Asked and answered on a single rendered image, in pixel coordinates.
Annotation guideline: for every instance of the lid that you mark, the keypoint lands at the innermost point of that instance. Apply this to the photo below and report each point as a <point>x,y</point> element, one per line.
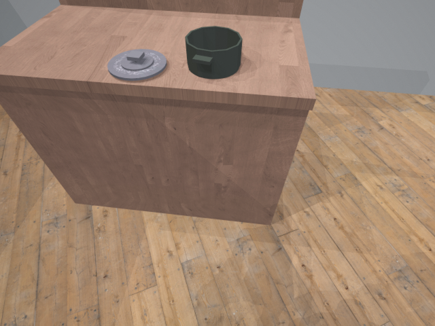
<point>151,65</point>

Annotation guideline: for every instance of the knob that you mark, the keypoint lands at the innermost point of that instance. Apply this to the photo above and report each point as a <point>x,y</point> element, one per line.
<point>135,56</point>

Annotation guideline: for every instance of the pot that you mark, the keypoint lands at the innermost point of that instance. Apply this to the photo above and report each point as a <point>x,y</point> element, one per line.
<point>213,52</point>

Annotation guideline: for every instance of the table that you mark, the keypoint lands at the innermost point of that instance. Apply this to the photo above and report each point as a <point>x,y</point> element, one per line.
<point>175,143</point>

